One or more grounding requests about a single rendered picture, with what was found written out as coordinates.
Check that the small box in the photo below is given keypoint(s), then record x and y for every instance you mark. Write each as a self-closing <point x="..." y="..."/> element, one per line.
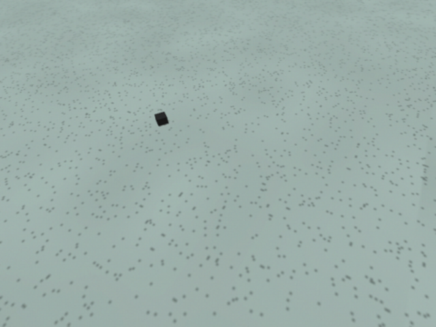
<point x="161" y="118"/>

